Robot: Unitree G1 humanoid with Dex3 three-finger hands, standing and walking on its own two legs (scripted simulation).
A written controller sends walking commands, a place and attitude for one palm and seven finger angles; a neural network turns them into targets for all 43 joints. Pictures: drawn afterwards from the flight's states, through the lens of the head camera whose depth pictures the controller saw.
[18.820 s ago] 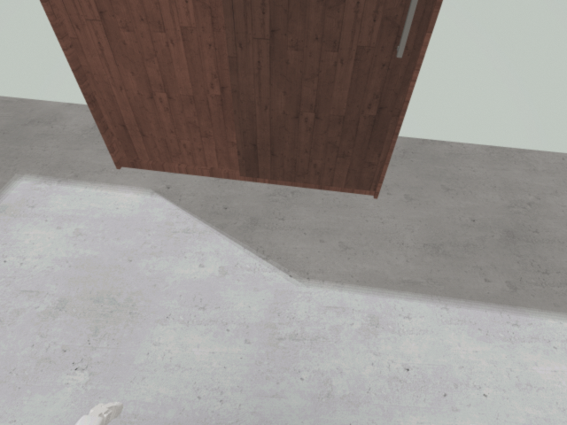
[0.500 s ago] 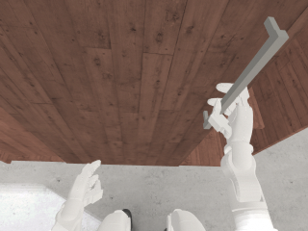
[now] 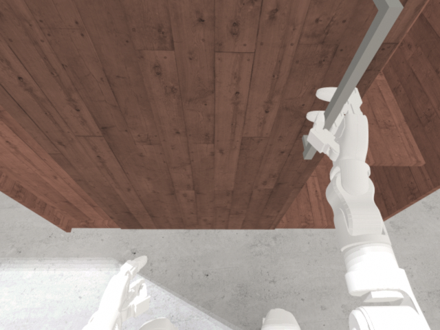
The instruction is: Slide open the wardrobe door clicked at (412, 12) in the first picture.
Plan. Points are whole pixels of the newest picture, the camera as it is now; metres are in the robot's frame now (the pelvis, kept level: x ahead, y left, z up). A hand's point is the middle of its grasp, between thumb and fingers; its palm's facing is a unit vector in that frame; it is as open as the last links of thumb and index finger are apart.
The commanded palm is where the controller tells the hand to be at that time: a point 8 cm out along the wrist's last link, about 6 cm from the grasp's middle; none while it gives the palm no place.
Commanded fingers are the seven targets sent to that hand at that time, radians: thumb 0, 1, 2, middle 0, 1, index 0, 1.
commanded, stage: step sideways, sliding the door along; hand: right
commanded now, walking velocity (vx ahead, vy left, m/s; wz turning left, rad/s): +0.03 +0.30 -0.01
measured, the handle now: (334, 95) +0.46 -0.22 +0.13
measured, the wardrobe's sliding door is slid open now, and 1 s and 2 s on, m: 0.41 0.58 0.58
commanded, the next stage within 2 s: stop walking and hold the door there in 0.90 s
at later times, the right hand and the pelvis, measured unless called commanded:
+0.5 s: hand (239, 129) +0.41 -0.05 +0.10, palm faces +0.33 +0.94 -0.06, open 5.8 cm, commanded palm +0.38 -0.02 +0.09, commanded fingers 0.00 -0.90 -0.90 0.45 1.40 0.45 1.40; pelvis +0.04 +0.16 +0.01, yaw -2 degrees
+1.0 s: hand (210, 124) +0.43 +0.00 +0.10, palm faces +0.55 +0.83 -0.03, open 6.1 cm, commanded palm +0.38 -0.02 +0.07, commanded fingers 0.00 -0.90 -0.90 0.45 1.40 0.45 1.40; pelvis +0.08 +0.28 +0.02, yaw -2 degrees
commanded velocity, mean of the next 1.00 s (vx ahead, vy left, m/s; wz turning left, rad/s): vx -0.21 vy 0.26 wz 0.08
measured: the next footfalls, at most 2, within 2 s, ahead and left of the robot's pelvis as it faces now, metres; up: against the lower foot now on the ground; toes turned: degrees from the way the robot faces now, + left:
left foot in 0.02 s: +0.02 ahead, +0.16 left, +0.00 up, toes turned +5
right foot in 0.22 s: +0.04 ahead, -0.08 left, +0.00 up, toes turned -13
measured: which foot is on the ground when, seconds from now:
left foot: up 0.00-0.00, down 0.02-0.22, up 0.24-0.56, down 0.58-0.82, up 0.84-1.00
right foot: down 0.00-0.04, up 0.06-0.20, down 0.22-0.60, up 0.62-0.80, down 0.82-1.00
